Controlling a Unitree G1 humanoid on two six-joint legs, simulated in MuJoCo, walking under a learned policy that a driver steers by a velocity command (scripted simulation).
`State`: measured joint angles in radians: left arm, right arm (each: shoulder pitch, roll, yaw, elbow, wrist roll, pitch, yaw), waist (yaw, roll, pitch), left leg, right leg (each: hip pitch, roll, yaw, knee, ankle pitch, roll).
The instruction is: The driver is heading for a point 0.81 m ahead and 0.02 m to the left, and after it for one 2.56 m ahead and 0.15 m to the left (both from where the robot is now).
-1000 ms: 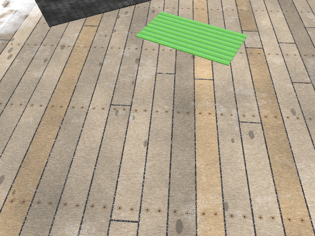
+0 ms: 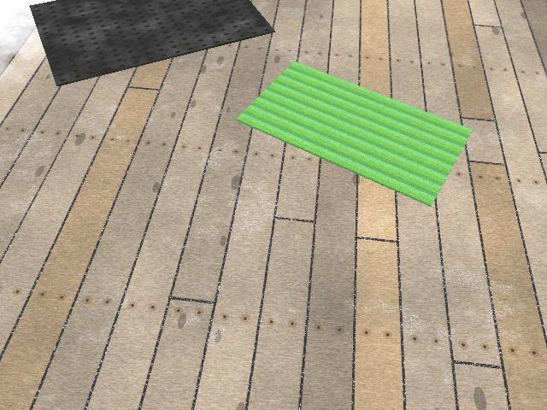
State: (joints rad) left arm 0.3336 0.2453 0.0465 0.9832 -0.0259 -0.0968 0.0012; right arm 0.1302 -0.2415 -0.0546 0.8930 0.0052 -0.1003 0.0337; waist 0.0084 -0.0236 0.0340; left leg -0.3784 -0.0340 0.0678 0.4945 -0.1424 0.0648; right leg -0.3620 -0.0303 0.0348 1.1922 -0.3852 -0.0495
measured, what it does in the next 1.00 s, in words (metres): walks ahead: right foot, then left foot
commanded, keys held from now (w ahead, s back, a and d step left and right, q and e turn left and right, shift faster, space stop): w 1.00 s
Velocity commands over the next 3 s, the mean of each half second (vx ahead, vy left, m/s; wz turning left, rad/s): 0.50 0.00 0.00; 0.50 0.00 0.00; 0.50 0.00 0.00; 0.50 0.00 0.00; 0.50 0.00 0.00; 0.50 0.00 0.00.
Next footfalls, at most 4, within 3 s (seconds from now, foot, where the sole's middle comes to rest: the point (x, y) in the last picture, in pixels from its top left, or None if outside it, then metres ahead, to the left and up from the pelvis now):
0.46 right None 0.43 -0.15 -0.77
1.00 left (241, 312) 0.72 0.11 -0.77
1.56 right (323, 217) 1.04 -0.13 -0.77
2.12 left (244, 145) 1.34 0.13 -0.77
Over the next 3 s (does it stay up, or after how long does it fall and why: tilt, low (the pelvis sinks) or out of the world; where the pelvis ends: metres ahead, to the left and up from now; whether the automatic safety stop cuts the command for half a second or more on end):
stays up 1.65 -0.03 0.02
